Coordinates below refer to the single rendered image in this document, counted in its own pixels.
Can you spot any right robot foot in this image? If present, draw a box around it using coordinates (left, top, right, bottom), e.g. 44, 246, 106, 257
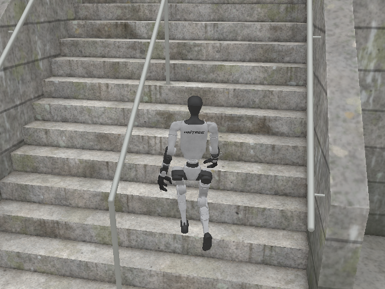
202, 232, 212, 251

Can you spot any robot left upper arm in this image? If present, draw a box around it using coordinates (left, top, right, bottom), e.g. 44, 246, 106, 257
167, 121, 182, 155

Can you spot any robot right upper arm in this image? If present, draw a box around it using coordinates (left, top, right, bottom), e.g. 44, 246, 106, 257
207, 122, 218, 154

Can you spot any right robot hand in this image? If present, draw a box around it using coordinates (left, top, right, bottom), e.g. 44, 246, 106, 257
203, 158, 218, 168

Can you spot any left robot forearm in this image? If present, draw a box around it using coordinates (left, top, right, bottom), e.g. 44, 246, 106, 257
159, 146, 172, 177

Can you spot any left robot hand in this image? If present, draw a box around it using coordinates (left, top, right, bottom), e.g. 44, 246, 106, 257
158, 175, 172, 191

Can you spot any robot torso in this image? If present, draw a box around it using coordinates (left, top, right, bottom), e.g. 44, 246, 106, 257
180, 120, 208, 181

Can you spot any right robot forearm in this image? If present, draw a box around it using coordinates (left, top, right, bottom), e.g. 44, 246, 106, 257
211, 147, 220, 163

